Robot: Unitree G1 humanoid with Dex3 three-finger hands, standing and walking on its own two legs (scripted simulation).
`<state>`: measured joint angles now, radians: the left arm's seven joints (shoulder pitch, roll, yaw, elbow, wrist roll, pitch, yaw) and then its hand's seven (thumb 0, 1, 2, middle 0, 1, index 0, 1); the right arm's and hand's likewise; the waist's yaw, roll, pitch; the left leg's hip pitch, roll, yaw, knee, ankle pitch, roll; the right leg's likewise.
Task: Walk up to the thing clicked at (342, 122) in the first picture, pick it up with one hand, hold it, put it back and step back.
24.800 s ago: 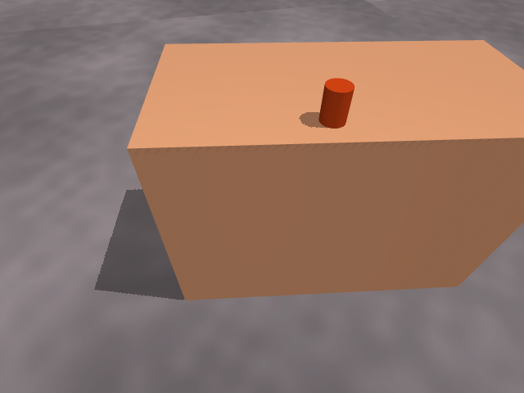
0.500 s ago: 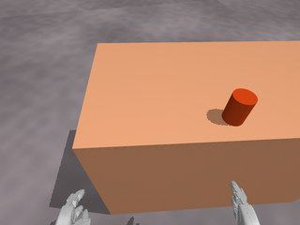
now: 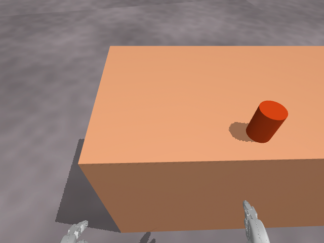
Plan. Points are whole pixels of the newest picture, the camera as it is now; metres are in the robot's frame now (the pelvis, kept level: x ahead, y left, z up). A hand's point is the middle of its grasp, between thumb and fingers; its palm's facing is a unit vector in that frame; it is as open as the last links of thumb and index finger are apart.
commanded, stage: home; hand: right
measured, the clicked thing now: (265, 122) +0.41 -0.27 +0.08
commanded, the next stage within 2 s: stand in 1.76 s
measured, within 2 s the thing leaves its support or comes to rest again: neither
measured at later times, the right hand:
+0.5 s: hand out of the picture +0.05 -0.27 -0.14, palm faces -0.06 +0.91 -0.40, open 17.5 cm
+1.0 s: hand out of the picture +0.05 -0.25 -0.14, palm faces -0.06 +0.93 -0.36, open 17.3 cm
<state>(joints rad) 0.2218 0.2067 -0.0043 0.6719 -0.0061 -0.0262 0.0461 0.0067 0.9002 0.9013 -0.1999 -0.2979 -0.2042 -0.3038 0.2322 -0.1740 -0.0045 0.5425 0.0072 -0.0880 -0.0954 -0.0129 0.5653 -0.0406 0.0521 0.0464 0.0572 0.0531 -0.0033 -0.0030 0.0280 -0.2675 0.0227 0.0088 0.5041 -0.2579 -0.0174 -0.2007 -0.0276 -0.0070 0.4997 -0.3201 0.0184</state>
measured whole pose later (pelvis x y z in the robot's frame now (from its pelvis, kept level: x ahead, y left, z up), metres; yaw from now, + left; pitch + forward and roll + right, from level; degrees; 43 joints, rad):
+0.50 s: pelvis -0.01 +0.00 +0.01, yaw +0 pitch -2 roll +0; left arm 0.19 0.39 -0.01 1.04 0.02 0.01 -0.01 0.00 0.90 0.90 -0.20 -0.30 -0.20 -0.30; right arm 0.18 -0.39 0.03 1.06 -0.02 -0.01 0.00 -0.01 0.55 -0.05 0.06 0.05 0.06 0.06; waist 0.00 -0.02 0.03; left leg -0.17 0.04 0.01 0.41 -0.20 -0.02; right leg -0.10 -0.01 -0.01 0.38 -0.25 0.01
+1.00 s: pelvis -0.02 +0.01 +0.01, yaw +0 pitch -2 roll +0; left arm 0.16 0.36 -0.01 1.12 0.02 0.00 -0.01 0.00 0.90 0.90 -0.20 -0.29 -0.21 -0.30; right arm 0.14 -0.35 0.03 1.12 -0.02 -0.01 0.00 -0.01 0.52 -0.07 0.06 0.05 0.07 0.06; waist 0.01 -0.01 0.04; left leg -0.16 0.02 0.01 0.35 -0.15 -0.01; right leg -0.08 -0.03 -0.01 0.32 -0.20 0.03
